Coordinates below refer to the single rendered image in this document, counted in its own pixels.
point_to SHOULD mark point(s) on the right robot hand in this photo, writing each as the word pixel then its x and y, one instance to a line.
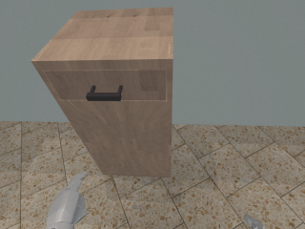
pixel 254 224

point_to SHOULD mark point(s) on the cabinet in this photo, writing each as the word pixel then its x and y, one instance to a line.
pixel 128 137

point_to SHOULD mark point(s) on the handle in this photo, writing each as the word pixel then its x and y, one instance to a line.
pixel 92 96

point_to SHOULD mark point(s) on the drawer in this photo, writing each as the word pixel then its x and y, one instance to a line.
pixel 138 84

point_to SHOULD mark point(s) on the left robot hand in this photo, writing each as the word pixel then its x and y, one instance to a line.
pixel 68 206

